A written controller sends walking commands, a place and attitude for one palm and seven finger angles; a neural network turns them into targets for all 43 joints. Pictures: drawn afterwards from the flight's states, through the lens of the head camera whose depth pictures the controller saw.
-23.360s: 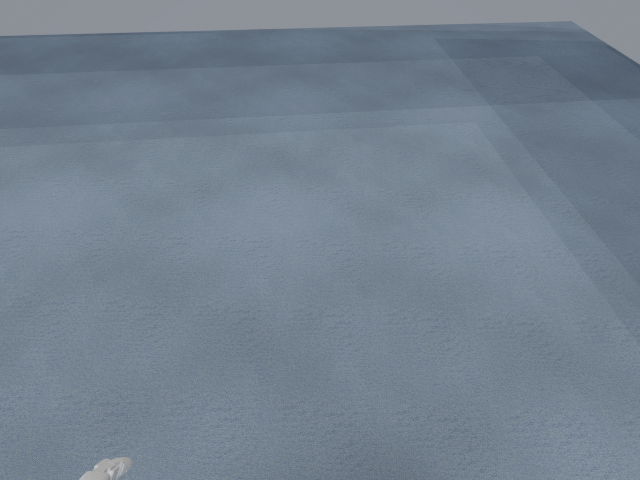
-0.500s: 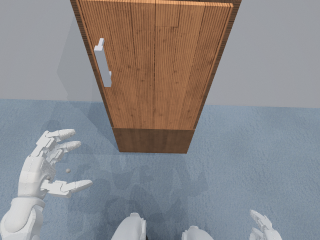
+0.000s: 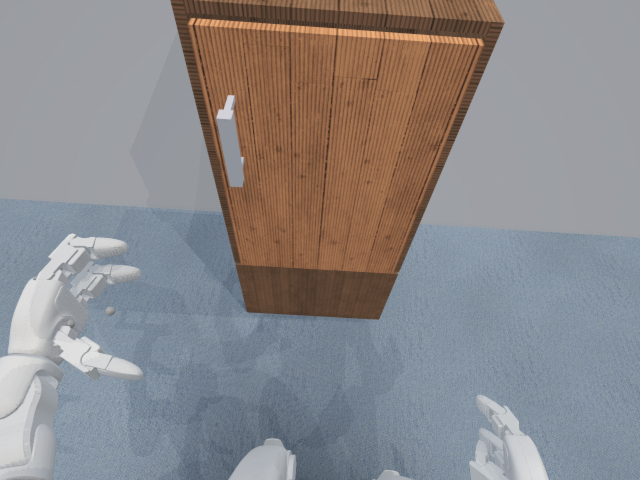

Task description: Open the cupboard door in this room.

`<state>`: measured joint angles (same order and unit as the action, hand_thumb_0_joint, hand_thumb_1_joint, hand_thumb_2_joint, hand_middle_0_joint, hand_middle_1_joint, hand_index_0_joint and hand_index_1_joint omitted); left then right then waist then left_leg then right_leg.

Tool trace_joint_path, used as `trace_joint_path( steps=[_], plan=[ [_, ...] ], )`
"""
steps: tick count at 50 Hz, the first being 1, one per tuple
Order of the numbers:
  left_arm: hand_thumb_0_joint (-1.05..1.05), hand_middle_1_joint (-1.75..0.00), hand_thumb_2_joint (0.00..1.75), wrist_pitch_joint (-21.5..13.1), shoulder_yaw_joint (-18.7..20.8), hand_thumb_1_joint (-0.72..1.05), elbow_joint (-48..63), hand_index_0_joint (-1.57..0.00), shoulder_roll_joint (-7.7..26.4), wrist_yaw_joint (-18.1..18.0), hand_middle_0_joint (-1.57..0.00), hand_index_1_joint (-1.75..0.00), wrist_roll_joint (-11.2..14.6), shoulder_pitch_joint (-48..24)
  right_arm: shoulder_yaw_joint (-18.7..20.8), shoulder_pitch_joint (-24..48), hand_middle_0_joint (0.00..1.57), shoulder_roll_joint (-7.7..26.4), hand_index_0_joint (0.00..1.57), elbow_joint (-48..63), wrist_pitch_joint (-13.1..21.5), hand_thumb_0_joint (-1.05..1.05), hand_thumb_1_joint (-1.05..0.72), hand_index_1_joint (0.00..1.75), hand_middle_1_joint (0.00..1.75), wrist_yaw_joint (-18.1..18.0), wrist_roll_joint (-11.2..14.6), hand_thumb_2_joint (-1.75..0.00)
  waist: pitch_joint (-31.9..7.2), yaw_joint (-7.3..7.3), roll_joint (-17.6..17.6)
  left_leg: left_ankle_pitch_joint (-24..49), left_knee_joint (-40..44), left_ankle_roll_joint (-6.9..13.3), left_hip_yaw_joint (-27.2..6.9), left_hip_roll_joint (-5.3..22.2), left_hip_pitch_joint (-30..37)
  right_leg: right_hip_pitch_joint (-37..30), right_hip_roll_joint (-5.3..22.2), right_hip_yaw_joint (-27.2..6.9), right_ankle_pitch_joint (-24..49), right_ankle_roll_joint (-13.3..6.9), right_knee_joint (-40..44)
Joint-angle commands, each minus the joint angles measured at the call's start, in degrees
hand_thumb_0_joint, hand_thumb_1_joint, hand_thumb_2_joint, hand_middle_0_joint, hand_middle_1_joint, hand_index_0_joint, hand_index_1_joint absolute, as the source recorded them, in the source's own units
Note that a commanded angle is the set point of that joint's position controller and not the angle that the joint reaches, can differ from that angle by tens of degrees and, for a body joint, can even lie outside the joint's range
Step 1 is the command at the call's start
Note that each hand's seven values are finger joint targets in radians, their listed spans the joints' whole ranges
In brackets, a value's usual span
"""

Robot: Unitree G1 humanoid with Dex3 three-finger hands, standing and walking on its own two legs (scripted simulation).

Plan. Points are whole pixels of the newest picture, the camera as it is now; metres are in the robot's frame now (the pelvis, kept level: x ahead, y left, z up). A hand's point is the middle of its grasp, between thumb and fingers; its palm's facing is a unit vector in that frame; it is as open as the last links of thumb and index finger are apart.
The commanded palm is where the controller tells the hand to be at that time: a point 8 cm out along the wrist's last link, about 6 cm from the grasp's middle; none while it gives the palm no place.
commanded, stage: raise the hand with hooked fingers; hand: left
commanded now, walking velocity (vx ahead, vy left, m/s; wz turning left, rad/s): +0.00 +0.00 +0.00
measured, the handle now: (233, 143) +0.59 +0.19 +0.04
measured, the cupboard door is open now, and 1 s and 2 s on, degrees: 0 0 0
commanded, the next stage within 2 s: move the hooked fingers beside the handle in 0.58 s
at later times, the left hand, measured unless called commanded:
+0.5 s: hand (127, 305) +0.29 +0.25 +0.06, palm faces +0.04 -1.00 -0.05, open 14.0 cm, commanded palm +0.26 +0.30 +0.06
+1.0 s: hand (150, 269) +0.34 +0.24 +0.06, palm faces +0.02 -1.00 -0.03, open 14.0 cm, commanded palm +0.31 +0.29 +0.06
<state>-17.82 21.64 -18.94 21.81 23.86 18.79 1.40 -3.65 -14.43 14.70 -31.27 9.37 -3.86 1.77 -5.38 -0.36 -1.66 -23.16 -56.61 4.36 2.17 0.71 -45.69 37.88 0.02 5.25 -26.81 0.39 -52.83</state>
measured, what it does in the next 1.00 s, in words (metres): stands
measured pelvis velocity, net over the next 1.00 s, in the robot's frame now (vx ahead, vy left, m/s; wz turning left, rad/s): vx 0.01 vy -0.03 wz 0.00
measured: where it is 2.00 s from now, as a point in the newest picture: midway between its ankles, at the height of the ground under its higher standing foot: outside the picture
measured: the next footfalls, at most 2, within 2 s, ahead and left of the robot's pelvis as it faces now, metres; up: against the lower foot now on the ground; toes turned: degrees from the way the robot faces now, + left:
none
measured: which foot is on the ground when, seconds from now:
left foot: down 0.00-1.00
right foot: down 0.00-1.00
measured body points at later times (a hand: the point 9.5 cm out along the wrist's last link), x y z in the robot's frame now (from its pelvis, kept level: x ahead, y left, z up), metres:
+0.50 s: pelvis +0.00 -0.02 +0.00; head +0.06 -0.01 +0.45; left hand +0.28 +0.30 +0.06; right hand +0.14 -0.28 -0.08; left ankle +0.05 +0.06 -0.68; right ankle -0.01 -0.13 -0.68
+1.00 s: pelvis +0.01 -0.03 +0.00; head +0.08 -0.02 +0.44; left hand +0.33 +0.29 +0.06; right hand +0.15 -0.29 -0.10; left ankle +0.05 +0.06 -0.68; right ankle -0.01 -0.13 -0.68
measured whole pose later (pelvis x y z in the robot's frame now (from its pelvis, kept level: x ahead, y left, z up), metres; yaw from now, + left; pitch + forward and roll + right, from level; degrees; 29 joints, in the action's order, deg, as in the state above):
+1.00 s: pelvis +0.01 -0.03 +0.00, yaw +0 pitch +14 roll -3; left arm -19.1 24.9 -34.8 24.9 28.7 18.2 -12.5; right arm -2.6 -15.2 16.6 -33.8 9.0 -4.4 2.3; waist -5.7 1.2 -1.6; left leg -23.8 -57.8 2.0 1.3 2.1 -48.3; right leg 41.2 -1.4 5.8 -28.4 -2.0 -55.4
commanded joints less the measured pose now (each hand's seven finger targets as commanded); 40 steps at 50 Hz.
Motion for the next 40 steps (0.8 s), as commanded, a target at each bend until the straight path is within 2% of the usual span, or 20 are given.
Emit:
trace_joint_path(
  steps=[1,4,6,7,8,9,11,12,14,19,23,24,27,29,33,34,36,37,39,40],
  plan=[
    [0.00,-1.20,0.30,-3.94,6.31,-0.50,6.44,-0.30,13.59,1.18,-0.30,-1.20,2.02,-12.33,4.73,-0.24,0.20,10.00,0.20,6.22,2.71,0.00,-0.90,0.30,0.30,-1.38,0.04,-0.90,-13.34,0.91,-3.49,9.43,11.78,-4.68,-8.34,1.17,18.88,2.88,-3.01,-0.27,7.76,-2.42,5.95],
    [0.00,-1.20,0.30,-2.61,5.66,-0.50,3.70,-0.30,14.50,3.95,-0.30,-1.20,1.98,-14.20,4.82,-0.63,0.20,10.50,0.20,6.18,2.59,0.00,-0.90,0.30,0.30,-1.50,0.48,-0.90,-13.74,1.11,-4.30,8.87,11.69,-4.13,-7.58,0.99,18.58,2.21,-2.99,-0.76,7.70,-2.47,6.73],
    [0.00,-1.20,0.30,-2.24,4.50,-0.50,4.84,-0.30,13.69,5.21,-0.30,-1.20,2.28,-13.76,5.02,-0.70,0.20,10.48,0.20,6.51,2.93,0.00,-0.90,0.30,0.30,-1.43,0.58,-0.90,-15.10,1.00,-4.84,10.13,11.53,-3.80,-7.26,0.83,19.71,1.53,-2.86,-0.92,8.56,-2.41,7.14],
    [0.00,-1.20,0.30,-2.36,4.64,-0.50,5.81,-0.30,13.93,5.64,-0.30,-1.20,2.68,-13.89,5.00,-0.89,0.20,10.50,0.20,6.81,3.21,0.00,-0.90,0.30,0.30,-1.24,0.39,-0.90,-16.06,0.54,-5.87,11.84,11.15,-3.93,-7.37,0.68,20.13,0.73,-3.07,-1.00,9.42,-2.77,6.84],
    [0.00,-1.20,0.30,-2.48,5.63,-0.50,5.93,-0.30,14.83,5.58,-0.30,-1.20,2.70,-12.85,5.17,-1.24,0.20,10.49,0.20,6.75,3.30,0.00,-0.90,0.30,0.30,-1.11,0.37,-0.90,-16.56,0.47,-4.56,12.83,11.12,-3.85,-7.28,0.81,20.46,0.56,-3.07,-0.92,10.05,-2.61,7.00],
    [0.00,-1.20,0.30,-2.76,5.90,-0.50,6.06,-0.30,14.82,5.37,-0.30,-1.20,2.89,-12.01,5.26,-1.24,0.20,10.49,0.20,6.75,3.34,0.00,-0.90,0.30,0.30,-0.98,0.39,-0.90,-16.17,0.33,-4.85,12.54,11.13,-3.82,-7.12,0.74,20.27,0.91,-3.11,-0.98,9.81,-2.50,7.10],
    [0.00,-1.20,0.30,-3.38,7.67,-0.50,5.58,-0.30,15.96,4.36,-0.30,-1.20,3.13,-11.43,5.25,-1.18,0.20,10.47,0.20,6.72,3.29,0.00,-0.90,0.30,0.30,-0.79,0.22,-0.90,-14.49,0.14,-2.55,10.97,11.14,-3.51,-6.79,0.60,17.91,0.54,-3.10,-1.04,9.16,-2.38,7.13],
    [0.00,-1.20,0.30,-3.87,8.69,-0.50,5.45,-0.30,17.20,3.84,-0.30,-1.20,3.24,-11.88,5.14,-1.12,0.20,10.58,0.20,6.66,3.26,0.00,-0.90,0.30,0.30,-0.71,0.08,-0.90,-13.04,-0.10,-3.05,10.06,11.02,-3.48,-6.66,0.46,16.51,0.27,-3.28,-1.33,8.52,-2.71,7.12],
    [0.00,-1.20,0.30,-4.67,9.31,-0.50,5.15,-0.30,16.53,2.69,-0.30,-1.20,3.44,-12.09,5.16,-0.76,0.20,10.13,0.20,6.74,3.11,0.00,-0.90,0.30,0.30,-0.54,0.11,-0.90,-12.60,-0.01,-3.28,8.45,11.42,-3.46,-6.35,0.32,16.14,0.53,-3.03,-1.39,7.52,-2.44,7.22],
    [0.00,-1.20,0.30,-5.54,7.47,-0.50,6.69,-0.30,15.83,1.98,-0.30,-1.20,2.00,-12.07,5.19,-1.14,0.20,9.92,0.20,7.04,3.17,0.00,-0.90,0.30,0.30,-0.47,0.20,-0.90,-14.98,0.25,-6.62,9.37,10.90,-3.18,-5.67,0.38,17.46,-0.17,-2.79,-2.11,8.31,-2.34,7.01],
    [0.00,-1.20,0.30,-5.11,6.35,-0.50,6.03,-0.30,14.93,3.22,-0.30,-1.20,2.68,-12.40,5.10,-0.92,0.20,10.04,0.20,6.87,3.23,0.00,-0.90,0.30,0.30,-0.82,0.53,-0.90,-13.68,1.27,-2.88,8.35,10.05,-2.63,-5.09,0.26,15.44,-0.61,-2.90,-2.87,8.29,-1.97,7.87],
    [0.00,-1.20,0.30,-4.83,6.96,-0.50,4.99,-0.30,15.22,3.33,-0.30,-1.20,2.88,-12.38,5.07,-1.04,0.20,10.08,0.20,6.69,3.17,0.00,-0.90,0.30,0.30,-0.94,0.53,-0.90,-13.50,1.08,-2.49,8.27,9.88,-2.55,-4.86,0.13,14.74,-0.89,-2.81,-2.99,8.44,-1.88,7.93],
    [0.00,-1.20,0.30,-4.62,7.27,-0.50,4.74,-0.30,15.68,3.44,-0.30,-1.20,3.07,-13.89,4.91,-0.82,0.20,10.09,0.20,6.58,3.23,0.00,-0.90,0.30,0.30,-1.17,0.48,-0.90,-12.47,0.95,-3.51,8.36,9.63,-2.60,-5.01,0.08,14.42,-0.53,-2.85,-3.01,8.44,-2.14,7.72],
    [0.00,-1.20,0.30,-4.57,7.68,-0.50,4.10,-0.30,15.63,3.35,-0.30,-1.20,3.24,-13.70,4.85,-0.61,0.20,9.88,0.20,6.52,3.24,0.00,-0.90,0.30,0.30,-1.24,0.51,-0.90,-13.39,0.98,-1.67,8.42,9.32,-2.42,-4.58,-0.04,13.89,-1.45,-2.59,-3.65,8.85,-1.69,8.07],
    [0.00,-1.20,0.30,-5.28,7.57,-0.50,6.25,-0.30,15.85,3.42,-0.30,-1.20,2.94,-13.67,4.84,-0.72,0.20,9.59,0.20,6.54,3.54,0.00,-0.90,0.30,0.30,-1.01,0.42,-0.90,-16.04,0.44,-4.55,12.48,8.50,-2.50,-4.26,-0.06,15.83,-2.50,-2.51,-3.59,13.15,-1.91,6.83],
    [0.00,-1.20,0.30,-5.29,7.37,-0.50,5.89,-0.30,15.53,3.50,-0.30,-1.20,2.84,-12.93,4.83,-0.76,0.20,9.46,0.20,6.43,3.55,0.00,-0.90,0.30,0.30,-0.89,0.39,-0.90,-16.37,0.50,-3.92,12.91,8.42,-2.54,-4.29,-0.04,15.92,-2.76,-2.53,-3.49,13.60,-1.82,6.69],
    [0.00,-1.20,0.30,-5.32,6.65,-0.50,4.61,-0.30,15.45,3.30,-0.30,-1.20,2.40,-16.92,4.74,-0.79,0.20,9.62,0.20,5.69,3.43,0.00,-0.90,0.30,0.30,-1.14,0.42,-0.90,-15.17,1.68,-2.63,12.17,7.72,-2.36,-4.20,0.04,14.66,-1.54,-2.44,-3.86,13.49,-1.49,6.70],
    [0.00,-1.20,0.30,-5.24,7.58,-0.50,3.32,-0.30,16.16,3.34,-0.30,-1.20,2.69,-17.76,4.80,-1.29,0.20,9.76,0.20,5.33,3.33,0.00,-0.90,0.30,0.30,-1.26,0.30,-0.90,-14.68,1.74,-1.47,12.42,7.06,-2.28,-4.23,0.06,13.82,-1.57,-2.67,-4.17,13.87,-1.60,6.51],
    [0.00,-1.20,0.30,-4.95,8.12,-0.50,0.02,-0.30,16.83,3.69,-0.30,-1.20,2.44,-19.31,4.66,-1.37,0.20,9.90,0.20,4.89,3.02,0.00,-0.90,0.30,0.30,-1.30,0.45,-0.90,-13.39,1.89,-1.23,10.90,7.06,-2.45,-4.15,0.03,12.30,-0.91,-2.43,-4.24,12.54,-1.50,6.59],
    [0.00,-1.20,0.30,-5.04,7.63,-0.50,-0.38,-0.30,16.88,3.87,-0.30,-1.20,2.15,-21.55,4.68,-1.20,0.20,9.93,0.20,4.69,3.00,0.00,-0.90,0.30,0.30,-1.46,0.54,-0.90,-13.49,2.16,-2.30,10.48,6.95,-2.42,-4.08,0.03,12.17,-0.46,-2.22,-4.43,12.06,-1.48,6.59]
  ],
)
